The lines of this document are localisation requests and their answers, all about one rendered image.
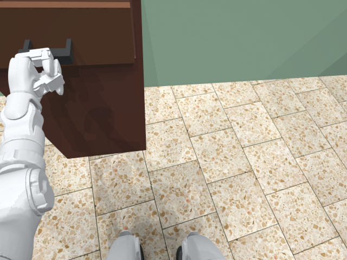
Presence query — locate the handle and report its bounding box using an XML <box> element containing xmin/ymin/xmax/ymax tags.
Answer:
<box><xmin>18</xmin><ymin>39</ymin><xmax>74</xmax><ymax>65</ymax></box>

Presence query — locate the drawer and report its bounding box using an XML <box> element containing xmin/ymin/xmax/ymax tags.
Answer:
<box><xmin>0</xmin><ymin>0</ymin><xmax>135</xmax><ymax>69</ymax></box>

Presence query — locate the robot left upper arm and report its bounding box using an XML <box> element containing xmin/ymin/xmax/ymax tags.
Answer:
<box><xmin>0</xmin><ymin>167</ymin><xmax>55</xmax><ymax>260</ymax></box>

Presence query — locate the robot left forearm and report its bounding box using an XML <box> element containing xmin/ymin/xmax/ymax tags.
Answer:
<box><xmin>0</xmin><ymin>92</ymin><xmax>46</xmax><ymax>175</ymax></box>

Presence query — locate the right robot shin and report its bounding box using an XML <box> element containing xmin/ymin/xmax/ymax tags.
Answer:
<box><xmin>182</xmin><ymin>231</ymin><xmax>199</xmax><ymax>260</ymax></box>

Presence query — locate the left robot hand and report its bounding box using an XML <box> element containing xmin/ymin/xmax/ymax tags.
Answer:
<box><xmin>8</xmin><ymin>48</ymin><xmax>65</xmax><ymax>102</ymax></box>

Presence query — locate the cabinet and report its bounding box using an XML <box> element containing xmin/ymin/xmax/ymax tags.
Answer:
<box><xmin>0</xmin><ymin>0</ymin><xmax>146</xmax><ymax>159</ymax></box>

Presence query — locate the right robot thigh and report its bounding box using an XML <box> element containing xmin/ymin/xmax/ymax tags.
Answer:
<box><xmin>182</xmin><ymin>235</ymin><xmax>226</xmax><ymax>260</ymax></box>

